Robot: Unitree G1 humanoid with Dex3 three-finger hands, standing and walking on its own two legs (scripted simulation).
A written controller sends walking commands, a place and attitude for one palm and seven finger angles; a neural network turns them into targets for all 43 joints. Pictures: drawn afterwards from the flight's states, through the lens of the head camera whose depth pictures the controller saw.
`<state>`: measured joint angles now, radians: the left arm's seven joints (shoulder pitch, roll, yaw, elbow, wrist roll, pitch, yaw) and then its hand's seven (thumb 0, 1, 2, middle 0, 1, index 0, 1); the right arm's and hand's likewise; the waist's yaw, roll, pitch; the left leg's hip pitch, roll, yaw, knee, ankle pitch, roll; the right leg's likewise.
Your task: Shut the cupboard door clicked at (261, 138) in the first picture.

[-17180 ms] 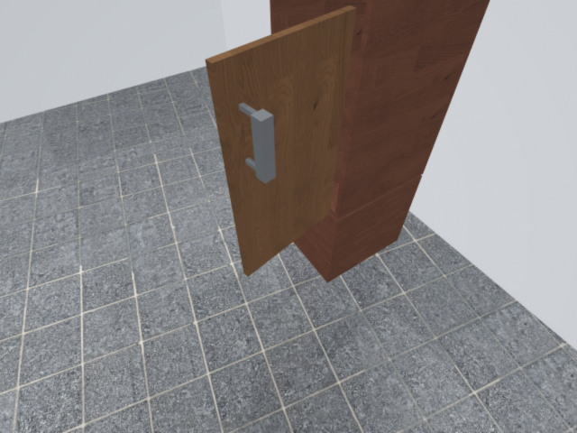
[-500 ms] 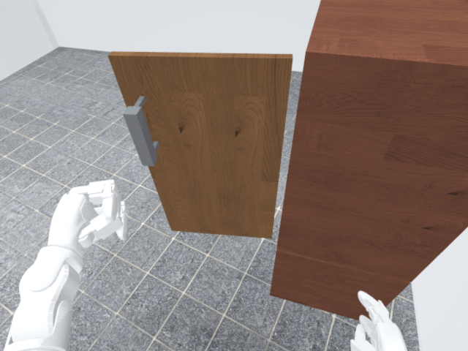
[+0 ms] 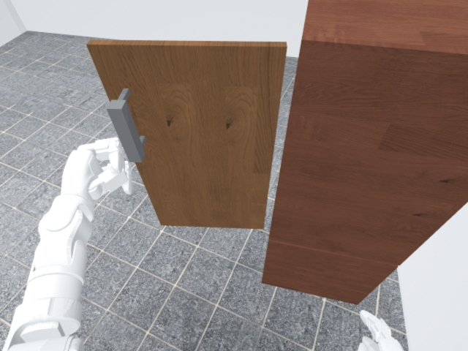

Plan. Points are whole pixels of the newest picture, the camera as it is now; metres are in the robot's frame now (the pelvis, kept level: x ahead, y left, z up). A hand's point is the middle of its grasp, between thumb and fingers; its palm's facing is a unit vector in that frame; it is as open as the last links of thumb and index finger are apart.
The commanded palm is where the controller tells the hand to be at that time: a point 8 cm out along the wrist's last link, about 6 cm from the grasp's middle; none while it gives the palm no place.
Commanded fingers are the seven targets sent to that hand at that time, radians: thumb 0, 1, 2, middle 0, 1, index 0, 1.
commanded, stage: bring the fist close to the handle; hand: left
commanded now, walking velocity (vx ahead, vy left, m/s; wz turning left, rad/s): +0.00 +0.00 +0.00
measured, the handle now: (131, 125) +0.50 +0.23 +0.11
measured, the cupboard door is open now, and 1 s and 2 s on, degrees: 100 98 76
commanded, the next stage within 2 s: push the door shut along its arc in 0.58 s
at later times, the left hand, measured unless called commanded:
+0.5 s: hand (129, 160) +0.40 +0.20 +0.12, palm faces +0.03 -1.00 -0.01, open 3.1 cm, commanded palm +0.37 +0.25 +0.12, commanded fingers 0.00 0.90 0.90 -1.30 -1.50 -1.30 -1.50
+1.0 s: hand (134, 146) +0.43 +0.20 +0.12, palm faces -0.05 -1.00 -0.02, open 3.1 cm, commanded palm +0.42 +0.25 +0.12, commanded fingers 0.00 0.90 0.90 -1.30 -1.50 -1.30 -1.50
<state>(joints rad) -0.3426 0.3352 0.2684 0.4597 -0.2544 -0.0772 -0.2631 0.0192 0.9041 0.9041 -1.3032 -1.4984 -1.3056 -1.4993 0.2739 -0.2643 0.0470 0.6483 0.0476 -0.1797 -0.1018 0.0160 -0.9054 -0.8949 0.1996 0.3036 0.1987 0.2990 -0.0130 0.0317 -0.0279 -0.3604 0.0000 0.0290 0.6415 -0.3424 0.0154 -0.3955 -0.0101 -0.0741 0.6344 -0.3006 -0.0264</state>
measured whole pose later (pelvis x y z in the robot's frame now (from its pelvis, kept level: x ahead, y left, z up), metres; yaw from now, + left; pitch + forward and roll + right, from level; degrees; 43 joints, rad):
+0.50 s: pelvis +0.00 +0.01 +0.00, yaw -1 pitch +5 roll +0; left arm -0.45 0.33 0.29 0.62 -0.21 -0.15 -0.23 0.02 0.90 0.90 -1.30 -1.50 -1.30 -1.50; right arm 0.32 -0.26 0.03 0.64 0.04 -0.10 -0.08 0.01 -0.91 -0.89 0.20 0.30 0.20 0.30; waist -0.04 0.03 -0.04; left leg -0.38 0.00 0.05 0.63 -0.34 0.03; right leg -0.42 -0.01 -0.05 0.62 -0.29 -0.01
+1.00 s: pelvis +0.00 +0.00 +0.00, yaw +0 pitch +7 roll +0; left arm -0.70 0.43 0.28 0.93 -0.21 -0.20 -0.34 0.01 0.90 0.92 -1.30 -1.50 -1.31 -1.50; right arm 0.29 -0.28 0.05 0.65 0.04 -0.08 -0.09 0.01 -0.91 -0.89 0.20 0.30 0.20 0.30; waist -0.06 0.02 -0.04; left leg -0.46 0.00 0.03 0.68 -0.35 0.02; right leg -0.48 -0.01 -0.08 0.66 -0.30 -0.02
